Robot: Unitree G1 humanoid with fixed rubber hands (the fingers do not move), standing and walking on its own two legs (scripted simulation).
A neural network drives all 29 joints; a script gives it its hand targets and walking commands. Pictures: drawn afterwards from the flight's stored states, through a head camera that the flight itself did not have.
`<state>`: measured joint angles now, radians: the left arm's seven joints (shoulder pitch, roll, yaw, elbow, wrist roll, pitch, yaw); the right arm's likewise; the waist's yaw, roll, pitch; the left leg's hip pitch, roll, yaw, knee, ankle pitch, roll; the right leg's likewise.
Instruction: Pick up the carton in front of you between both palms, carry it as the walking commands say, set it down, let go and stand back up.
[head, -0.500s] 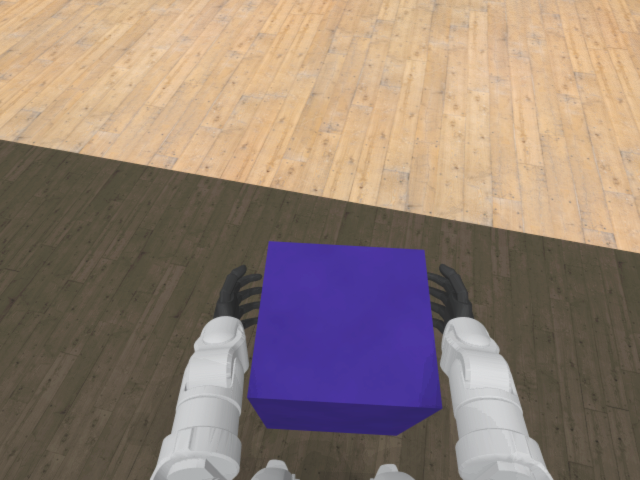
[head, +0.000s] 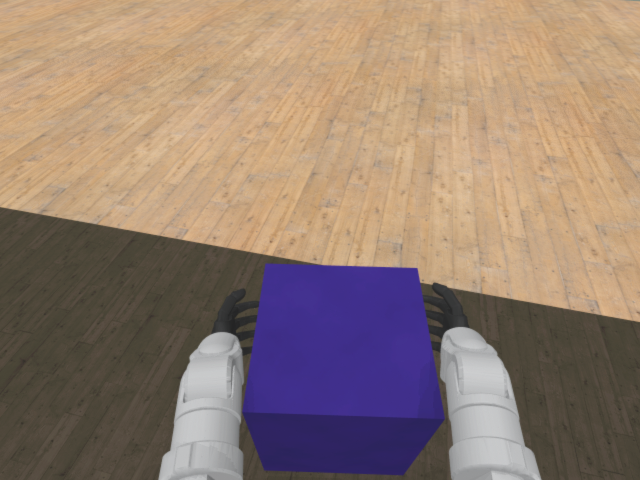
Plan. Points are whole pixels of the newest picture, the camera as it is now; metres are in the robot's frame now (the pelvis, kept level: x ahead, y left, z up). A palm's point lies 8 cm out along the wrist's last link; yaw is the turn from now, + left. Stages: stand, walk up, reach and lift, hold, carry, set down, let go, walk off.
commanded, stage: reach and lift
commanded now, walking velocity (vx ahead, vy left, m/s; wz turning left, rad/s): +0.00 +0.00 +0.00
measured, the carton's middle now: (337, 373) +0.30 +0.00 -0.05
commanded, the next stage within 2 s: hold in 0.78 s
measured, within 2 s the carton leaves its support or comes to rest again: neither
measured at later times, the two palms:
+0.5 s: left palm (224, 336) +0.31 +0.15 +0.03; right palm (453, 328) +0.32 -0.15 +0.04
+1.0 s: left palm (223, 335) +0.30 +0.15 +0.05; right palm (459, 330) +0.30 -0.15 +0.06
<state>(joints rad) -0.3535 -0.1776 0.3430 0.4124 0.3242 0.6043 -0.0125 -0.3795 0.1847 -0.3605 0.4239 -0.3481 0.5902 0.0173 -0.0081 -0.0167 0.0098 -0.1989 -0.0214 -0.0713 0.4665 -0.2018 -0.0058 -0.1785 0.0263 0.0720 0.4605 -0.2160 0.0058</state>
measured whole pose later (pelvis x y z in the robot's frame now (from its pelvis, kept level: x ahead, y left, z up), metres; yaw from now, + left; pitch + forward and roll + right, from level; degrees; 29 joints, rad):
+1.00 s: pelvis +0.02 +0.00 +0.01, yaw +0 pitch -7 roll +0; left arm -0.24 -0.15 0.20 0.21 0.27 0.76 0.00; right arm -0.26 0.15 -0.21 0.24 -0.28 0.73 0.01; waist -0.01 -0.01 0.02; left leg -0.04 -0.02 -0.08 0.33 -0.16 -0.01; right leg -0.02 0.02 0.07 0.32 -0.18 0.00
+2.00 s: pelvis +0.01 +0.00 +0.01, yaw +0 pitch -8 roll +0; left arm -0.27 -0.15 0.22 0.22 0.28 0.78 0.00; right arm -0.29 0.16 -0.24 0.24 -0.30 0.75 0.01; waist 0.00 -0.02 0.03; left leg -0.04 -0.01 -0.08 0.34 -0.16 -0.01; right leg -0.02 0.03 0.07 0.34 -0.18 0.00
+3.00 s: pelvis +0.33 +0.03 +0.00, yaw -6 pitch +4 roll +0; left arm -0.17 -0.13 0.12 -0.33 0.10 1.23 0.10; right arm -0.19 0.14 -0.12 -0.32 -0.12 1.21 -0.08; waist -0.02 -0.01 -0.05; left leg -0.34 0.03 0.28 0.48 -0.21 0.10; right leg -0.45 -0.08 -0.07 1.15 -0.35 -0.02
